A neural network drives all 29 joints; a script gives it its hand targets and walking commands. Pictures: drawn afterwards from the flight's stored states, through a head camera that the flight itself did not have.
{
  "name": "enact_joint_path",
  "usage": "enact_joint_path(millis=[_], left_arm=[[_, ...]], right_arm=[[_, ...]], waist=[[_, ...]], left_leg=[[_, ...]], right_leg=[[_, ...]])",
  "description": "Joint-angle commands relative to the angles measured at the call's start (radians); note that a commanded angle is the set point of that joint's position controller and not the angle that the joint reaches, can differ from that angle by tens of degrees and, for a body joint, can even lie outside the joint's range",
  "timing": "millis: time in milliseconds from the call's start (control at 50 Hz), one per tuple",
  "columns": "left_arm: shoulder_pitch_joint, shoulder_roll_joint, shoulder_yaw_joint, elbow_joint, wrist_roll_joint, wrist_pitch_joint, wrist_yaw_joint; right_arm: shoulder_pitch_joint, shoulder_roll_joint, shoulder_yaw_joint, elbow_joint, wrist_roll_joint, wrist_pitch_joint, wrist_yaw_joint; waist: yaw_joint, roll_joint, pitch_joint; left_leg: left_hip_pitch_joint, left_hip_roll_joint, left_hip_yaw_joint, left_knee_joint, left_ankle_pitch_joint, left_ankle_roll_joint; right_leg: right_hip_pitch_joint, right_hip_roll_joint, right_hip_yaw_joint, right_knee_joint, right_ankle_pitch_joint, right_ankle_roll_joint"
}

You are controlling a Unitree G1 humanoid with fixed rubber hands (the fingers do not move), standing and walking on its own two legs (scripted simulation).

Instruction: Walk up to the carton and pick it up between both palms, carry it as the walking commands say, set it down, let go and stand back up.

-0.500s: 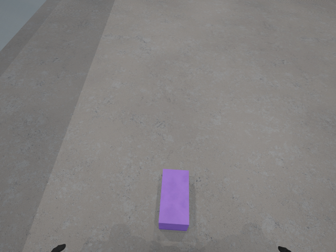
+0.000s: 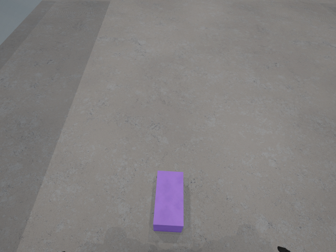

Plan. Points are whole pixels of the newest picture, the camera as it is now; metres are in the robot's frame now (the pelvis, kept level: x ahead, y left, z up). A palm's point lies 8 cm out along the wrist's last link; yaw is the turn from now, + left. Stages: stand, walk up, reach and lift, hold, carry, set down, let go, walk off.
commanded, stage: walk up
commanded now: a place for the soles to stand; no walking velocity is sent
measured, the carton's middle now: (169, 200) +0.48 -0.02 -0.71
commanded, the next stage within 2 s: reach and lift in 1.14 s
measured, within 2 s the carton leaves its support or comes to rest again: neither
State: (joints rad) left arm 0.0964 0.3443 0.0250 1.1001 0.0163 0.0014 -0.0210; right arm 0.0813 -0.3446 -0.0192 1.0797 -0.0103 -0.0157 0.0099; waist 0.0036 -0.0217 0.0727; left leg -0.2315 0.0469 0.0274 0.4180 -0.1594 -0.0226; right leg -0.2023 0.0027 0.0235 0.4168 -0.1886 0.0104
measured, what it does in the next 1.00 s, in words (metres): stands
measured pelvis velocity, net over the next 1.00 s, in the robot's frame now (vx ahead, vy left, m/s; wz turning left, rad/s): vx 0.02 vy -0.01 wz -0.04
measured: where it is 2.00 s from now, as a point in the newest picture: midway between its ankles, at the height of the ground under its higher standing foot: outside the picture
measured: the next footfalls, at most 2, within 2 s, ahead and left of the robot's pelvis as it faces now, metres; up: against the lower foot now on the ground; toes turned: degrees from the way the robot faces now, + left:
none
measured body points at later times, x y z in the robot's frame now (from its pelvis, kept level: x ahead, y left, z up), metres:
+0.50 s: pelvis +0.01 -0.02 +0.00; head +0.03 -0.01 +0.45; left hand +0.12 +0.28 -0.13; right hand +0.12 -0.33 -0.12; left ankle +0.04 +0.14 -0.74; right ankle +0.02 -0.13 -0.74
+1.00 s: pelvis +0.02 -0.01 +0.00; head +0.04 +0.00 +0.45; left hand +0.14 +0.28 -0.13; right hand +0.10 -0.33 -0.12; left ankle +0.04 +0.14 -0.74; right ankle +0.02 -0.13 -0.74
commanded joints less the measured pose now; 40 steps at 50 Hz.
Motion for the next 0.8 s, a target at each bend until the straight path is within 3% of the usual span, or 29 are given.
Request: enact_joint_path(millis=[0, 20, 60, 80, 100, 140, 160, 200, 220, 280, 300, 360, 380, 400, 440, 460, 500, 520, 540, 560, 580, 600, 620, 640, 660, 700, 740, 760, 780], left_arm=[[-0.037, 0.239, 0.050, -0.070, 0.001, -0.017, 0.004], [-0.038, 0.206, 0.037, -0.078, -0.008, -0.016, 0.003], [-0.048, 0.218, 0.043, -0.090, -0.004, -0.014, 0.009], [-0.020, 0.203, 0.037, -0.078, -0.008, -0.014, 0.009], [0.006, 0.211, 0.040, -0.075, -0.012, -0.009, 0.011], [-0.039, 0.223, 0.039, -0.082, -0.008, -0.006, 0.013], [-0.035, 0.208, 0.048, -0.084, -0.007, -0.005, 0.010], [-0.058, 0.247, 0.054, -0.096, -0.008, -0.007, 0.009], [-0.054, 0.236, 0.050, -0.099, -0.014, -0.010, 0.009], [-0.050, 0.204, 0.041, -0.089, -0.006, -0.007, 0.008], [-0.024, 0.205, 0.038, -0.081, -0.007, -0.003, 0.005], [0.001, 0.237, 0.054, -0.078, -0.011, -0.011, 0.012], [-0.045, 0.265, 0.052, -0.094, -0.003, -0.011, 0.016], [-0.040, 0.251, 0.058, -0.113, -0.011, -0.010, 0.017], [-0.054, 0.224, 0.050, -0.117, -0.006, -0.010, 0.013], [-0.030, 0.227, 0.049, -0.110, -0.014, -0.014, 0.015], [-0.069, 0.227, 0.046, -0.106, 0.000, -0.010, 0.013], [-0.054, 0.226, 0.050, -0.115, -0.001, -0.007, 0.012], [-0.057, 0.231, 0.051, -0.116, 0.002, -0.008, 0.012], [-0.073, 0.208, 0.049, -0.107, 0.005, -0.006, 0.014], [-0.048, 0.218, 0.048, -0.111, -0.007, -0.010, 0.012], [-0.061, 0.248, 0.052, -0.108, -0.001, -0.011, 0.009], [-0.059, 0.230, 0.055, -0.114, -0.008, -0.010, 0.009], [-0.068, 0.236, 0.048, -0.119, -0.008, -0.011, 0.012], [-0.096, 0.248, 0.054, -0.116, -0.006, -0.008, 0.013], [-0.055, 0.229, 0.048, -0.120, -0.012, 0.000, 0.012], [-0.039, 0.229, 0.049, -0.104, -0.006, -0.002, 0.015], [-0.021, 0.220, 0.044, -0.117, -0.005, 0.000, 0.009], [-0.040, 0.241, 0.060, -0.096, -0.001, 0.003, 0.010]], right_arm=[[-0.057, -0.239, -0.064, -0.085, -0.001, -0.024, -0.018], [-0.055, -0.212, -0.045, -0.082, 0.004, -0.026, -0.019], [-0.054, -0.236, -0.060, -0.085, 0.004, -0.023, -0.014], [-0.067, -0.226, -0.048, -0.088, 0.004, -0.026, -0.019], [-0.087, -0.257, -0.051, -0.086, 0.003, -0.023, -0.020], [-0.049, -0.251, -0.050, -0.078, 0.015, -0.025, -0.018], [-0.041, -0.260, -0.044, -0.074, 0.011, -0.027, -0.018], [-0.036, -0.230, -0.045, -0.069, 0.005, -0.025, -0.016], [-0.043, -0.234, -0.043, -0.057, 0.005, -0.030, -0.019], [-0.050, -0.239, -0.047, -0.069, -0.003, -0.025, -0.025], [-0.048, -0.251, -0.054, -0.080, -0.005, -0.027, -0.022], [-0.080, -0.246, -0.052, -0.078, 0.000, -0.023, -0.021], [-0.035, -0.227, -0.046, -0.070, 0.006, -0.015, -0.018], [-0.039, -0.242, -0.049, -0.067, 0.007, -0.015, -0.021], [-0.059, -0.240, -0.050, -0.091, -0.004, -0.016, -0.020], [-0.048, -0.226, -0.051, -0.072, -0.009, -0.014, -0.020], [-0.034, -0.256, -0.047, -0.063, -0.003, -0.016, -0.021], [-0.037, -0.232, -0.051, -0.070, -0.007, -0.013, -0.017], [-0.051, -0.242, -0.055, -0.073, -0.007, -0.013, -0.019], [-0.050, -0.242, -0.047, -0.083, -0.004, -0.014, -0.021], [-0.059, -0.227, -0.046, -0.078, 0.005, -0.020, -0.018], [-0.029, -0.251, -0.047, -0.073, -0.001, -0.018, -0.019], [-0.043, -0.227, -0.049, -0.089, 0.002, -0.020, -0.015], [-0.020, -0.233, -0.047, -0.094, 0.001, -0.018, -0.014], [-0.009, -0.233, -0.053, -0.079, 0.007, -0.022, -0.018], [-0.021, -0.263, -0.050, -0.092, -0.001, -0.024, -0.027], [-0.038, -0.251, -0.056, -0.096, -0.013, -0.023, -0.025], [-0.018, -0.257, -0.055, -0.110, -0.004, -0.021, -0.027], [-0.027, -0.248, -0.056, -0.101, 0.000, -0.022, -0.030]], waist=[[0.000, 0.020, -0.121], [-0.003, 0.062, -0.112], [0.003, 0.016, -0.124], [0.003, 0.053, -0.121], [0.026, 0.020, -0.106], [-0.006, -0.029, -0.113], [0.001, 0.020, -0.159], [-0.007, -0.022, -0.130], [-0.009, 0.048, -0.120], [-0.012, 0.007, -0.104], [-0.002, 0.060, -0.106], [-0.001, 0.003, -0.116], [-0.016, -0.090, -0.134], [-0.018, -0.018, -0.137], [-0.013, 0.033, -0.102], [-0.005, -0.047, -0.129], [-0.026, 0.002, -0.113], [-0.012, 0.007, -0.132], [-0.002, -0.052, -0.118], [-0.019, -0.039, -0.063], [0.002, -0.092, -0.123], [-0.019, -0.052, -0.122], [-0.006, 0.001, -0.152], [-0.011, -0.004, -0.133], [-0.029, 0.002, -0.126], [-0.017, 0.096, -0.117], [0.006, 0.029, -0.101], [0.002, 0.060, -0.178], [-0.010, -0.060, -0.097]], left_leg=[[0.063, 0.103, -0.082, -0.067, -0.049, 0.062], [0.080, 0.091, -0.084, -0.081, -0.023, 0.060], [0.083, 0.094, -0.082, -0.063, 0.026, 0.055], [0.091, 0.110, -0.084, -0.073, 0.004, 0.067], [0.042, 0.109, -0.101, -0.078, -0.063, 0.070], [0.079, 0.099, -0.082, -0.069, 0.023, 0.057], [0.087, 0.108, -0.086, -0.075, 0.011, 0.063], [0.107, 0.107, -0.090, -0.084, -0.018, 0.060], [0.111, 0.110, -0.087, -0.097, -0.030, 0.057], [0.088, 0.132, -0.108, -0.111, -0.032, 0.069], [0.118, 0.121, -0.100, -0.081, 0.027, 0.068], [0.125, 0.100, -0.044, -0.039, 0.116, 0.045], [0.112, 0.089, -0.047, -0.033, 0.074, 0.038], [0.120, 0.084, -0.036, -0.030, 0.029, 0.042], [0.098, 0.094, -0.044, -0.037, 0.051, 0.059], [0.119, 0.090, -0.048, -0.045, 0.036, 0.049], [0.110, 0.090, -0.036, -0.059, 0.001, 0.052], [0.110, 0.100, -0.050, -0.078, -0.017, 0.052], [0.089, 0.105, -0.064, -0.081, -0.012, 0.058], [0.100, 0.103, -0.051, -0.069, -0.028, 0.056], [0.145, 0.102, -0.045, -0.041, 0.053, 0.047], [0.115, 0.078, -0.014, -0.034, 0.043, 0.040], [0.126, 0.081, -0.024, -0.046, 0.035, 0.033], [0.128, 0.083, -0.016, -0.053, 0.026, 0.033], [0.140, 0.094, -0.042, -0.055, 0.048, 0.038], [0.134, 0.123, -0.061, -0.089, 0.067, 0.072], [0.127, 0.130, -0.061, -0.078, 0.151, 0.068], [0.164, 0.142, -0.063, -0.059, 0.097, 0.082], [0.110, 0.147, -0.072, -0.061, 0.071, 0.081]], right_leg=[[-0.022, -0.101, 0.098, -0.070, 0.010, -0.058], [-0.029, -0.106, 0.128, -0.075, 0.055, -0.061], [-0.015, -0.090, 0.108, -0.055, 0.061, -0.058], [-0.020, -0.095, 0.095, -0.064, 0.079, -0.057], [0.004, -0.086, 0.100, -0.049, 0.065, -0.046], [-0.008, -0.086, 0.089, -0.045, 0.100, -0.045], [0.034, -0.096, 0.103, -0.050, 0.085, -0.047], [-0.011, -0.099, 0.115, -0.043, 0.067, -0.050], [-0.026, -0.092, 0.121, -0.052, 0.039, -0.057], [-0.031, -0.082, 0.095, -0.048, 0.021, -0.055], [-0.037, -0.074, 0.098, -0.054, 0.081, -0.044], [-0.023, -0.088, 0.097, -0.056, 0.180, -0.049], [0.005, -0.119, 0.118, -0.066, 0.143, -0.059], [0.000, -0.125, 0.146, -0.070, 0.150, -0.068], [-0.031, -0.102, 0.121, -0.083, 0.107, -0.063], [-0.014, -0.108, 0.139, -0.094, 0.081, -0.056], [-0.030, -0.107, 0.133, -0.083, 0.054, -0.062], [-0.012, -0.117, 0.119, -0.092, 0.015, -0.059], [-0.017, -0.108, 0.112, -0.097, 0.031, -0.051], [-0.068, -0.096, 0.121, -0.103, -0.005, -0.058], [-0.046, -0.110, 0.119, -0.122, 0.041, -0.052], [-0.026, -0.115, 0.142, -0.117, 0.059, -0.059], [-0.004, -0.112, 0.148, -0.108, 0.077, -0.057], [-0.017, -0.119, 0.159, -0.099, 0.087, -0.069], [-0.017, -0.108, 0.130, -0.082, 0.089, -0.062], [-0.017, -0.082, 0.116, -0.049, 0.120, -0.053], [-0.011, -0.082, 0.085, -0.038, 0.134, -0.055], [0.007, -0.082, 0.074, -0.024, 0.123, -0.055], [-0.030, -0.072, 0.079, -0.021, 0.111, -0.049]])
